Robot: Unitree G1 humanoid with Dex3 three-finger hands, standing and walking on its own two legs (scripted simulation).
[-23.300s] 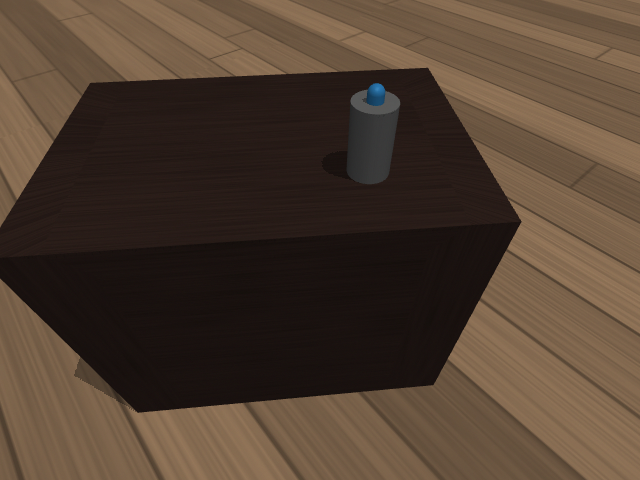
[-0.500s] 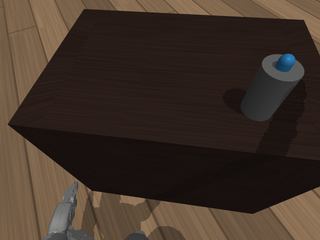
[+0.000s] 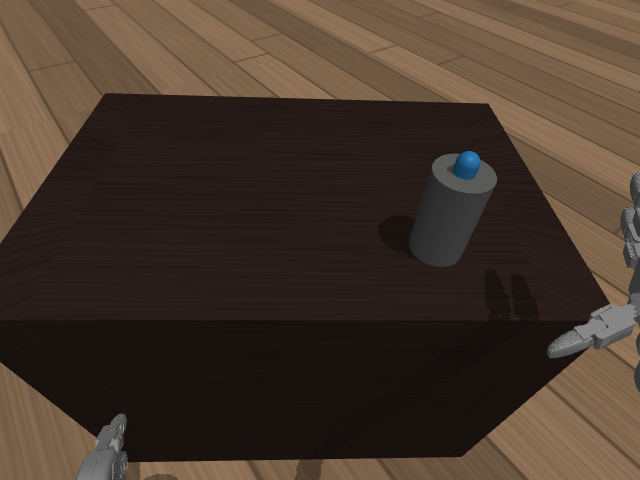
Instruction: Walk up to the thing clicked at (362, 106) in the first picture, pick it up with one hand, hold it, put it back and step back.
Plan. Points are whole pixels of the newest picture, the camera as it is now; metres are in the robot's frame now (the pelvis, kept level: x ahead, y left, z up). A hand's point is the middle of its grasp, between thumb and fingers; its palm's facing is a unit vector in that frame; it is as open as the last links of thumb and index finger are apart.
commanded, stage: sink last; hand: right
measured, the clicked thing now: (451, 205) +0.47 -0.19 +0.09
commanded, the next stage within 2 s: home in 0.58 s
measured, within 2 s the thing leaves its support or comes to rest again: neither
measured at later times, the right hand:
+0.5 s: hand out of the picture +0.13 -0.24 +0.18, palm faces +0.48 +0.76 -0.44, open 17.7 cm
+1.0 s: hand out of the picture +0.11 -0.22 +0.06, palm faces +0.30 +0.90 -0.33, open 17.6 cm
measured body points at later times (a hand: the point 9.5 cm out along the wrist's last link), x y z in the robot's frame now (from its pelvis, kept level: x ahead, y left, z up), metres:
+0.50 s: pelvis -0.04 +0.03 -0.01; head -0.06 +0.06 +0.44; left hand +0.13 +0.29 -0.07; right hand +0.10 -0.28 +0.20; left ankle +0.00 +0.15 -0.72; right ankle -0.05 -0.13 -0.72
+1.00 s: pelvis -0.05 +0.02 +0.00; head -0.05 +0.04 +0.45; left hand +0.13 +0.22 -0.07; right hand +0.09 -0.26 +0.08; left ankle +0.00 +0.15 -0.72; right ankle -0.05 -0.13 -0.72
